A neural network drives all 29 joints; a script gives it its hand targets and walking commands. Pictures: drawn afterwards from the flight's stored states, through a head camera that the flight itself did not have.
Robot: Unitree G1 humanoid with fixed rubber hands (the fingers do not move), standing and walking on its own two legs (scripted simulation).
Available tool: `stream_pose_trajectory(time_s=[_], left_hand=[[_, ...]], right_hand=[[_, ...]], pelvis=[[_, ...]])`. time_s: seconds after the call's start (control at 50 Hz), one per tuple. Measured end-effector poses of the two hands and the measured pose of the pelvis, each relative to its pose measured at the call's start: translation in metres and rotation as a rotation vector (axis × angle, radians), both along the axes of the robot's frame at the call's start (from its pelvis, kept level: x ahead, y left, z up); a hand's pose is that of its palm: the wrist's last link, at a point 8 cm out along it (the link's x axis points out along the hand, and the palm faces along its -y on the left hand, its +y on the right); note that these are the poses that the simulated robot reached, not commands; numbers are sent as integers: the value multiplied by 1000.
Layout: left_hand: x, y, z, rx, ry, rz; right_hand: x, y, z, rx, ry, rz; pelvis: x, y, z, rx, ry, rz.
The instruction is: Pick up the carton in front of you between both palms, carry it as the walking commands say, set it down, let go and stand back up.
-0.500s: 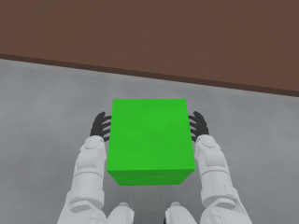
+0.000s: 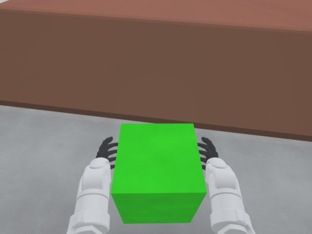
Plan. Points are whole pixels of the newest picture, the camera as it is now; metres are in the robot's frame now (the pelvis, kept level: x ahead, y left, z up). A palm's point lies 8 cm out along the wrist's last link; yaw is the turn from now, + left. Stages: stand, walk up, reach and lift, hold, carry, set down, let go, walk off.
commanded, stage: reach and lift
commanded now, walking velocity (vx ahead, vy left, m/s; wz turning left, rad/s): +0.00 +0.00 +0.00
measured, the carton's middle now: (157, 175) +0.30 +0.00 -0.05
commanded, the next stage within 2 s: hold in 0.86 s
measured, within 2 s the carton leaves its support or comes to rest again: neither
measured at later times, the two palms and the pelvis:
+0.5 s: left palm (102, 158) +0.30 +0.15 +0.04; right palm (211, 158) +0.30 -0.15 +0.04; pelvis +0.01 +0.00 +0.01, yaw +0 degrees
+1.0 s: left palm (100, 157) +0.30 +0.15 +0.06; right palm (214, 157) +0.30 -0.15 +0.06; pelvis +0.01 +0.00 +0.01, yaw +0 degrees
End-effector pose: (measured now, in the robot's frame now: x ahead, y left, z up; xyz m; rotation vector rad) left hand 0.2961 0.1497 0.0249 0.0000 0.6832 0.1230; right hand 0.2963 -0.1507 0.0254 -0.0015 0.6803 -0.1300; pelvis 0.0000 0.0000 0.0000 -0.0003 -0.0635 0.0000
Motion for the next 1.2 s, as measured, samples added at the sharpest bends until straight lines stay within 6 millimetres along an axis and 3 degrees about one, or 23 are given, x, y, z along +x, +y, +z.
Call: stream_pose_trajectory(time_s=[0.22,0.66,0.88,1.04,1.2], left_hand=[[1,1,4,-6,-14,9],[8,0,13,30,-8,-18],[5,0,18,30,-13,-18],[-3,0,33,29,-42,-17],[-9,0,29,18,-16,-12]], right_hand=[[2,1,3,9,-14,-4],[9,0,13,-27,-8,23],[6,0,18,-26,-13,22],[-2,0,32,-27,-42,20],[-9,0,29,-16,-16,13]], pelvis=[[-6,0,1,0,-20,1],[14,-1,7,0,-29,1],[14,-1,8,0,-42,2],[12,0,9,0,-63,2],[3,0,7,1,-83,1]])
